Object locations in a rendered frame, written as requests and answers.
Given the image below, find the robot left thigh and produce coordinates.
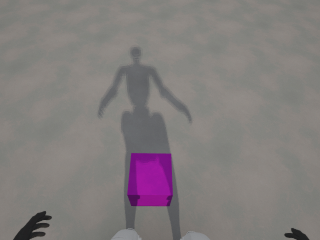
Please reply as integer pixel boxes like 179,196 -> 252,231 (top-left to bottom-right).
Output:
111,229 -> 142,240

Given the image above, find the left robot hand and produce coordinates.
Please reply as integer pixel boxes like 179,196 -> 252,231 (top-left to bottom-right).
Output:
13,211 -> 52,240

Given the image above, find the right robot hand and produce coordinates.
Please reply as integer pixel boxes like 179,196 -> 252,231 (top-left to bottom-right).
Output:
284,228 -> 309,240

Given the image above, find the carton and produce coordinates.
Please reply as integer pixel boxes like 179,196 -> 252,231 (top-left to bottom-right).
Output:
127,153 -> 173,207

